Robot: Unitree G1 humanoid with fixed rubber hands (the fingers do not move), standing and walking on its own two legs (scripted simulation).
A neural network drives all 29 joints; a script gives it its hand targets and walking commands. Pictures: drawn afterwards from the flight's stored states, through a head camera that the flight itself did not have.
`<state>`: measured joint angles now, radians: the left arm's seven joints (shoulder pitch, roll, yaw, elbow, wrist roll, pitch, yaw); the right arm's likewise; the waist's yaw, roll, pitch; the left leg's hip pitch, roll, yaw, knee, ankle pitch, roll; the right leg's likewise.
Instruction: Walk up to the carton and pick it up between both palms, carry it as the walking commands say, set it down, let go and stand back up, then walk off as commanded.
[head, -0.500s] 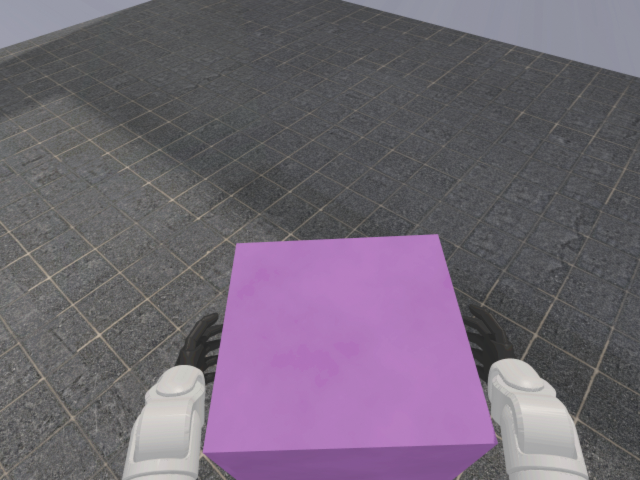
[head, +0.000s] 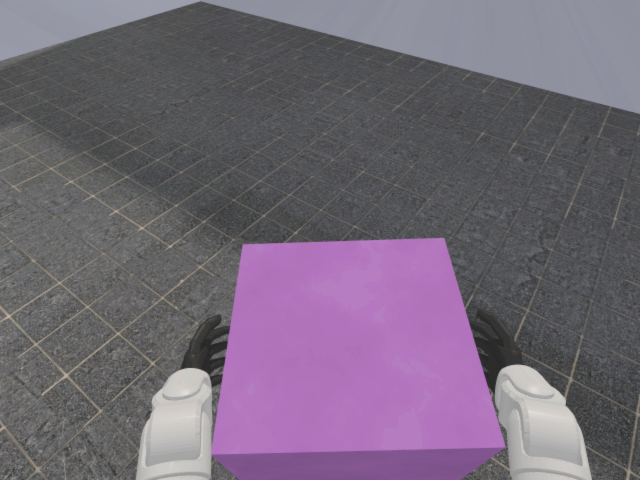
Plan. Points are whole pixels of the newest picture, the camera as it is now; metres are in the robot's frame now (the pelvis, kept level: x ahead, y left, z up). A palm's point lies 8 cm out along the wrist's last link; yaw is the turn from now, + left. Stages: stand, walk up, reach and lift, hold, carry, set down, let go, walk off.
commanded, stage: hold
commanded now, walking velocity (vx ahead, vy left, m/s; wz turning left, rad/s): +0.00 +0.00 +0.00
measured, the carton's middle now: (346, 369) +0.30 -0.02 -0.06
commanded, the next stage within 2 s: set down in 0.20 s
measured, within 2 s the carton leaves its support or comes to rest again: neither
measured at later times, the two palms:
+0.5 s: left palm (171, 406) +0.23 +0.21 -0.01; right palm (465, 372) +0.27 -0.17 -0.01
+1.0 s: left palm (200, 396) +0.28 +0.20 -0.09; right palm (450, 374) +0.31 -0.18 -0.09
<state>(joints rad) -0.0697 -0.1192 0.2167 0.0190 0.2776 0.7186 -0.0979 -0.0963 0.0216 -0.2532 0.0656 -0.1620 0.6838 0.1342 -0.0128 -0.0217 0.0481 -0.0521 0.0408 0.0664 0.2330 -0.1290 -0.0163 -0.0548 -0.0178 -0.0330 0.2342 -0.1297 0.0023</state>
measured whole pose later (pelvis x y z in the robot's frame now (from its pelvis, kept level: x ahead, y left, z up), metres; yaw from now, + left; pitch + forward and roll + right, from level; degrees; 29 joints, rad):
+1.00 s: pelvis -0.04 +0.00 -0.03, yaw +1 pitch +16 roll +0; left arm -0.40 -0.11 0.45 0.39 0.32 0.38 -0.11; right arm -0.44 0.06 -0.43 0.43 -0.30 0.37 0.15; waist 0.03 -0.01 0.04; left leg -0.69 0.05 0.04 0.62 -0.21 -0.01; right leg -0.69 -0.03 -0.03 0.63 -0.22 0.00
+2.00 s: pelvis -0.09 +0.00 -0.18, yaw +1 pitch +42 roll +1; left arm -0.82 -0.04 0.51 0.48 0.25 0.44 -0.05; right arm -0.88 -0.08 -0.50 0.55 -0.24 0.41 0.14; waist 0.03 -0.03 -0.13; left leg -1.67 0.05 0.04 1.32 -0.38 0.01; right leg -1.68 0.00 0.04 1.33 -0.39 0.03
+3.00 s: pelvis -0.13 +0.00 -0.32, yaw +2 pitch +32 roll +0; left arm -1.36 0.24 0.38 0.54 0.02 0.45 0.05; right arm -1.40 -0.33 -0.36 0.58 -0.02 0.43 0.02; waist 0.05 0.01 0.54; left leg -1.93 0.02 -0.02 1.87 -0.50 -0.02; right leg -1.92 0.00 0.02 1.88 -0.52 0.02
